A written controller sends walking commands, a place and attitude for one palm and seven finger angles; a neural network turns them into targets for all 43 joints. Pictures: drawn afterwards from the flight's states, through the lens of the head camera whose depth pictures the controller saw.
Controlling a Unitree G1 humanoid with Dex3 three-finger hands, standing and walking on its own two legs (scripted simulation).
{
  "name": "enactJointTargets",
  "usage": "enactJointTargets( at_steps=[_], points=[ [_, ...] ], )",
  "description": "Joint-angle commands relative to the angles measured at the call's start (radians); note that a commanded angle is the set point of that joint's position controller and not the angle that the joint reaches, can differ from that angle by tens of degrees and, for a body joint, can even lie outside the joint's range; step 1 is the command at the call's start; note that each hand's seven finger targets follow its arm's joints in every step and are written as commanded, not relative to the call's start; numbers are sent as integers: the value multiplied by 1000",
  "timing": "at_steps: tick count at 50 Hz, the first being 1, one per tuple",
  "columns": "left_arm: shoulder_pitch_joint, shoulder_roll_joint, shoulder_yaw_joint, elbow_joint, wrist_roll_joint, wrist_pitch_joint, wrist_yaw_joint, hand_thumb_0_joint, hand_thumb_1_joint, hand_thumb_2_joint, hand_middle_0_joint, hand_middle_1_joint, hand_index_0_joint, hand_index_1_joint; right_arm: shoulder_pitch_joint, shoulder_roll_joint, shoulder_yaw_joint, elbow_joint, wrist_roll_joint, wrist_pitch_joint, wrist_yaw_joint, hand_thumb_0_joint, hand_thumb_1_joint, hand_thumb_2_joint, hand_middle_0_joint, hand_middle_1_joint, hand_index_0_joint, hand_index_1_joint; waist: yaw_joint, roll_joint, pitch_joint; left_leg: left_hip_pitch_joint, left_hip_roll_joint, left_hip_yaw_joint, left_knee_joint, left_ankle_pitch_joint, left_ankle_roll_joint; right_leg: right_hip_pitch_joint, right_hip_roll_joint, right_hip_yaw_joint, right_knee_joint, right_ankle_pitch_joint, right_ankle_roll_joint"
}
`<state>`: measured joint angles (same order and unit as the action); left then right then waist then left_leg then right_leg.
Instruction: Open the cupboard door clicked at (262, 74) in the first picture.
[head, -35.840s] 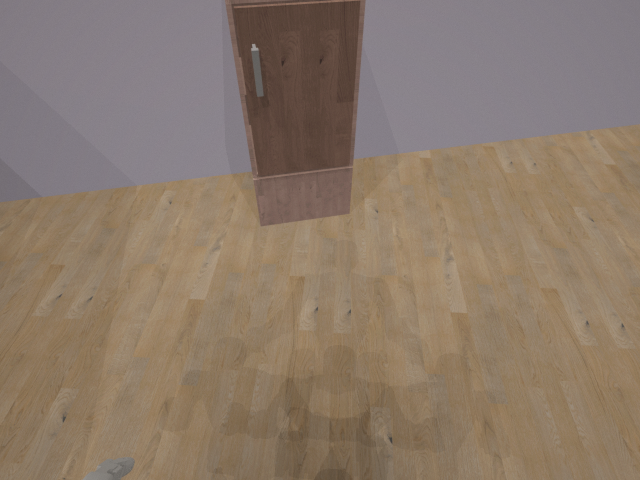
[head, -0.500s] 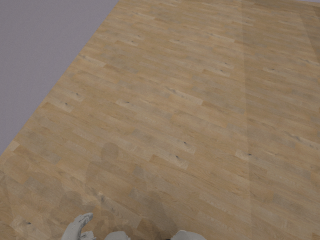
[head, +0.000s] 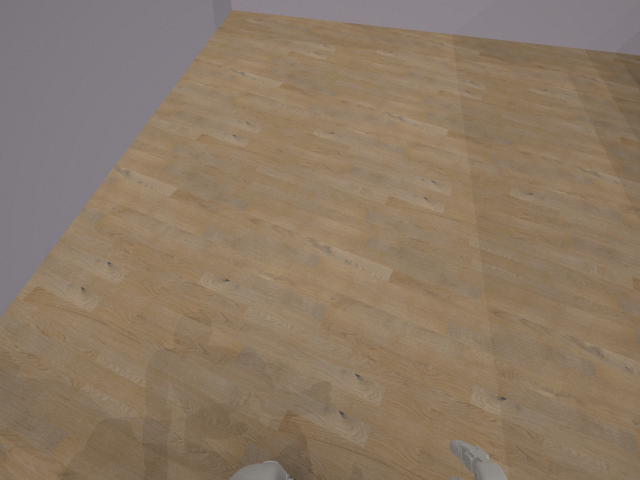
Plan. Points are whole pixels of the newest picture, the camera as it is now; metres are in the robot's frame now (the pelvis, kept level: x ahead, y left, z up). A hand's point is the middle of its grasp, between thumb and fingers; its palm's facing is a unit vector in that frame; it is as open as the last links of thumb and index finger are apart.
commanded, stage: walk to a spot facing it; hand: left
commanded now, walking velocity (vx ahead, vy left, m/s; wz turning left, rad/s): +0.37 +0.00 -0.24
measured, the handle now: out of the picture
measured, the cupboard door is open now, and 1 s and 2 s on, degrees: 46 46 46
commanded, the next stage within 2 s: turn to face it in 0.32 s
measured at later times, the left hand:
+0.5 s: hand (279, 307) +0.41 +0.11 -0.15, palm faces -0.23 -0.95 -0.18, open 7.4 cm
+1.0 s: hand (263, 306) +0.42 +0.15 -0.17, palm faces +0.12 -0.97 -0.21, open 7.3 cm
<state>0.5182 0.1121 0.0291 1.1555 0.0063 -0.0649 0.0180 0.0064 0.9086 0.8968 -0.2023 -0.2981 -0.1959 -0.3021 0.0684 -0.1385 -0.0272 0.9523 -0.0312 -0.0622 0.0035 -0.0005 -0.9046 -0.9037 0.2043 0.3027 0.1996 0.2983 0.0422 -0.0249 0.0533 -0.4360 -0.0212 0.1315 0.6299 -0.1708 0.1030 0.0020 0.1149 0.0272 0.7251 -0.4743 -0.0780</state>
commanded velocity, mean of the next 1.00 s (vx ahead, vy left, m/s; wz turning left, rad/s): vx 0.11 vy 0.00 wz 0.19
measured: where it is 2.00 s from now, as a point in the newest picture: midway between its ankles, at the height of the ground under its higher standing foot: (369, 409)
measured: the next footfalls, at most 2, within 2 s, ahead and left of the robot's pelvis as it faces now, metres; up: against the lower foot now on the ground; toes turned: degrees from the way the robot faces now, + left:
right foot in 0.50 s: +0.34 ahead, -0.12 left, +0.00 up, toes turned -16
left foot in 1.00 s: +0.45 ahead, +0.06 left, +0.00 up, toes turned +13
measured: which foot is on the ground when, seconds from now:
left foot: down 0.00-0.52, up 0.54-0.98, down 1.00-1.00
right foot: up 0.00-0.48, down 0.50-1.00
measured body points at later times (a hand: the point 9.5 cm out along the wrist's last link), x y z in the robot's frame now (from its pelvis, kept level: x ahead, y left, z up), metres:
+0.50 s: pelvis +0.24 -0.04 +0.01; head +0.29 -0.05 +0.45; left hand +0.42 +0.16 -0.14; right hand +0.05 -0.19 -0.13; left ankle +0.08 +0.07 -0.71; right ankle +0.30 -0.11 -0.71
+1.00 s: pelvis +0.37 -0.05 +0.00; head +0.40 -0.04 +0.45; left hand +0.41 +0.20 -0.15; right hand +0.47 -0.31 -0.13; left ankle +0.41 +0.05 -0.72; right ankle +0.30 -0.11 -0.71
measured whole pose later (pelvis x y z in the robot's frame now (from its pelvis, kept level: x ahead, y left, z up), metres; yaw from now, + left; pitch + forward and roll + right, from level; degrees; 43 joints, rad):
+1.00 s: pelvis +0.37 -0.05 +0.00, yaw +5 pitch +0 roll +1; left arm 0.22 0.20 0.06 0.97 0.02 -0.01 0.02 -0.01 0.92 0.90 -0.20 -0.30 -0.20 -0.30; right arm 0.16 -0.22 -0.06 0.95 -0.03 0.03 0.01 0.00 -0.92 -0.90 0.20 0.30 0.20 0.30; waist -0.02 -0.04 0.07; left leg -0.38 0.03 0.14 0.65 -0.23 0.01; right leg -0.18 -0.11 -0.35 0.71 -0.49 -0.03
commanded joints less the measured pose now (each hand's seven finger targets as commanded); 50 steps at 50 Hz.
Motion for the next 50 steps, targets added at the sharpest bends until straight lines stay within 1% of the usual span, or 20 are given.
enactJointTargets(
  at_steps=[1, 3, 6, 8, 12, 18, 22, 23, 24, 25, 26, 27, 29, 31, 33, 41, 45, 48, 49, 50],
  points=[
    [-105, 136, 33, -127, 7, -37, 3, 0, 900, 900, -200, -300, -200, -300, 336, -205, -48, 41, 9, -2, -29, 0, -900, -900, 200, 300, 200, 300, -117, 74, -112, 434, 457, -594, -348, 73, 176, -612, -137, 53, 761, 55, 23],
    [-127, 91, 33, -125, 23, -3, -24, 0, 900, 900, -200, -300, -200, -300, 264, -102, -18, 38, 6, -20, -33, 0, -900, -900, 200, 300, 200, 300, -52, 69, 81, 169, 370, -396, -431, -68, 71, -592, -194, 41, 696, 172, 43],
    [-100, 29, 26, -120, 31, 29, -34, 0, 900, 900, -200, -300, -200, -300, 320, -88, -7, 73, 10, -44, -36, 0, -900, -900, 200, 300, 200, 300, -13, 72, 28, 204, 288, -171, -420, 237, 20, -594, -191, 9, 582, 244, 64],
    [-119, 27, 30, -127, 29, 40, -37, 0, 900, 900, -200, -300, -200, -300, 342, -89, -10, 85, 14, -45, -36, 0, -900, -900, 200, 300, 200, 300, -8, 105, -4, 265, 266, -94, -412, 349, -1, -634, -200, -12, 522, 300, 74],
    [-263, 36, 30, -166, 22, 51, -46, 0, 900, 900, -200, -300, -200, -300, 431, -91, 7, 108, 15, -37, -39, 0, -900, -900, 200, 300, 200, 300, -32, 127, 44, 286, 248, -35, -402, 479, -50, -674, -194, -60, 378, 402, 66],
    [-464, 63, 18, -239, 16, 49, -62, 0, 900, 900, -200, -300, -200, -300, 535, -117, 13, 133, 4, -20, -47, 0, -900, -900, 200, 300, 200, 300, -82, 138, 88, 409, 278, 29, -353, 697, -48, -630, -150, -167, 68, 383, 32],
    [-368, 104, 22, -225, 16, 31, -48, 0, 900, 900, -200, -300, -200, -300, 531, -156, 6, 138, 6, -10, -54, 0, -900, -900, 200, 300, 200, 300, -30, 146, -26, 480, 308, 23, -136, 1023, -46, -391, -79, -183, -77, 288, -15],
    [-250, 122, 26, -195, 18, 21, -37, 0, 900, 900, -200, -300, -200, -300, 510, -158, 3, 136, 12, -6, -53, 0, -900, -900, 200, 300, 200, 300, 22, 130, -86, 444, 296, 15, -16, 999, -57, -236, -72, -175, -149, 339, -22],
    [-115, 161, 39, -148, 21, 7, -26, 0, 900, 900, -200, -300, -200, -300, 479, -145, 5, 131, 25, -7, -48, 0, -900, -900, 200, 300, 200, 300, 83, 108, -167, 263, 256, 27, 167, 801, -77, 55, -149, -100, -186, 567, -50],
    [3, 262, 61, -114, 19, -7, -9, 0, 900, 900, -200, -300, -200, -300, 514, -87, 6, 119, 47, -12, -45, 0, -900, -900, 200, 300, 200, 300, 102, -103, -313, -43, 89, 54, 494, -44, -118, 381, -487, 286, -161, 1069, -172],
    [-6, 293, 53, -113, 0, -12, -5, 0, 900, 900, -200, -300, -200, -300, 525, -94, -1, 119, 53, -5, -49, 0, -900, -900, 200, 300, 200, 300, 67, -145, -397, -75, 39, -67, 727, -506, -123, 356, -643, 373, -233, 1230, -263],
    [-103, 253, 41, -137, -6, -2, 8, 0, 900, 900, -200, -300, -200, -300, 453, -81, -1, 107, 47, 9, -48, 0, -900, -900, 200, 300, 200, 300, 48, -63, -268, -107, 87, -152, 719, -435, -115, 218, -581, 252, -282, 1154, -234],
    [-209, 181, 21, -158, -6, 8, 13, 0, 900, 900, -200, -300, -200, -300, 381, -37, -2, 115, 34, 37, -40, 0, -900, -900, 200, 300, 200, 300, -12, -10, -85, -83, 122, -163, 671, -289, -118, -75, -485, 87, -348, 1070, -129],
    [-281, 142, 7, -169, -4, 0, 12, 0, 900, 900, -200, -300, -200, -300, 422, -8, 0, 130, 30, 66, -34, 0, -900, -900, 200, 300, 200, 300, -77, -43, -43, -15, 133, -142, 568, -234, -130, -214, -441, -55, -401, 999, -72],
    [-291, 125, 6, -169, 1, -5, 10, 0, 900, 900, -200, -300, -200, -300, 433, 5, -5, 140, 25, 84, -26, 0, -900, -900, 200, 300, 200, 300, -101, -78, -47, -12, 120, -112, 522, -184, -145, -231, -392, -128, -415, 996, -37],
    [-300, 152, 43, -219, 12, 18, 11, 0, 900, 900, -200, -300, -200, -300, 202, -53, -25, 26, 16, 104, -4, 0, -900, -900, 200, 300, 200, 300, -74, -127, -8, -106, 120, -44, 320, -147, -159, -149, -435, -209, -361, 885, -43],
    [-279, 224, 63, -232, 16, 27, 10, 0, 900, 900, -200, -300, -200, -300, 122, -90, -26, -33, 12, 93, 6, 0, -900, -900, 200, 300, 200, 300, -51, -109, -23, -61, 82, 3, 145, -196, -138, -59, -479, -212, -248, 983, -46],
    [-290, 254, 69, -245, 9, 33, 4, 0, 900, 900, -200, -300, -200, -300, 231, -152, -44, -32, 3, 85, 7, 0, -900, -900, 200, 300, 200, 300, -114, -38, -109, 176, 36, -1, -59, -32, -101, -107, -453, -258, 22, 912, 18],
    [-303, 237, 68, -272, -1, 38, 0, 0, 900, 900, -200, -300, -200, -300, 314, -231, -65, -22, -5, 75, 3, 0, -900, -900, 200, 300, 200, 300, -157, 142, -182, 350, 185, -206, -158, 327, -15, -282, -364, -284, 230, 592, 83],
    [-341, 171, 49, -332, -10, 44, -4, 0, 900, 900, -200, -300, -200, -300, 361, -338, -82, -28, -1, 67, -6, 0, -900, -900, 200, 300, 200, 300, -164, 406, -203, 454, 473, -619, -210, 876, 166, -559, -196, -213, 500, -209, 151]
  ],
)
